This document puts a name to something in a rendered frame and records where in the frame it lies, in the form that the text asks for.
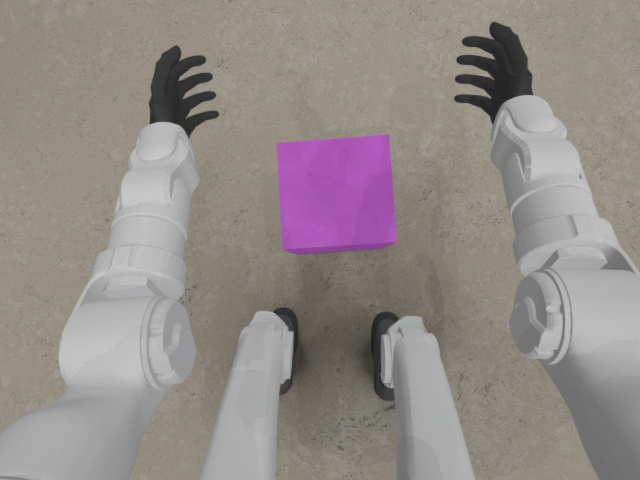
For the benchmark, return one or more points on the right robot shin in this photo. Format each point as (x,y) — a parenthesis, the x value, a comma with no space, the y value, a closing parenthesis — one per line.
(411,321)

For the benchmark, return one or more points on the carton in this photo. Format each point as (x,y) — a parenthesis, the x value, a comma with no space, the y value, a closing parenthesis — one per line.
(336,195)

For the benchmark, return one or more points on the robot left forearm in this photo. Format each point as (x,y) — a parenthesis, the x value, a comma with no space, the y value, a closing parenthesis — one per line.
(144,255)

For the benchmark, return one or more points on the left robot hand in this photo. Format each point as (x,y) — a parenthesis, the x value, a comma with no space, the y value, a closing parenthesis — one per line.
(167,103)

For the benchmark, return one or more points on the robot left upper arm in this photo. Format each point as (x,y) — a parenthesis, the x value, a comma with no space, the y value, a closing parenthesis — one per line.
(119,358)

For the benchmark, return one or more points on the robot right forearm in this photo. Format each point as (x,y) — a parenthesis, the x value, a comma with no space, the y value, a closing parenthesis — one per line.
(549,200)

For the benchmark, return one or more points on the robot right upper arm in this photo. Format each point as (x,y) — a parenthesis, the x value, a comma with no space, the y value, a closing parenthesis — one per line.
(583,326)

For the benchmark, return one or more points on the robot right thigh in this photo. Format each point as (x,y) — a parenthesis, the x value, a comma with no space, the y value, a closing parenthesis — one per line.
(430,441)

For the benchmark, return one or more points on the right robot hand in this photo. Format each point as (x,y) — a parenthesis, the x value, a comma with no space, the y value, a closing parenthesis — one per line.
(509,69)

